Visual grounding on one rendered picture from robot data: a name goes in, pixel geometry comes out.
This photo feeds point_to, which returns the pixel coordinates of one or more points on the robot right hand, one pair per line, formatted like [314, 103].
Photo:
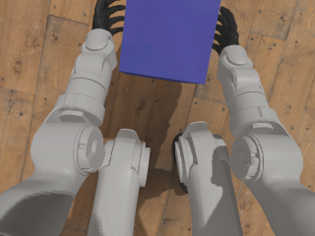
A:
[228, 31]

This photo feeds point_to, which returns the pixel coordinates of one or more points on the carton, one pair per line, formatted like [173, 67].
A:
[169, 40]

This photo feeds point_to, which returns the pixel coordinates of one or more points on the left robot forearm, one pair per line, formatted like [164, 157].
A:
[88, 85]

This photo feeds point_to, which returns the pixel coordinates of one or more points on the robot right upper arm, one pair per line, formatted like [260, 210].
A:
[270, 165]

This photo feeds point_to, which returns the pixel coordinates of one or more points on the robot left hand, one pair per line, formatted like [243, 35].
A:
[102, 13]

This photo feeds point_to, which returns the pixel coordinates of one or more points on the robot right shin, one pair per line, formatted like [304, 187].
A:
[220, 143]

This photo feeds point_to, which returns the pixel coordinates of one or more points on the robot left upper arm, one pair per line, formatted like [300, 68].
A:
[63, 154]

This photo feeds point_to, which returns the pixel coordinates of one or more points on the robot left thigh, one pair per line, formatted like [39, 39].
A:
[117, 189]

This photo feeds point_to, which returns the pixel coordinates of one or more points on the right robot forearm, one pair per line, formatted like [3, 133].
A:
[244, 96]

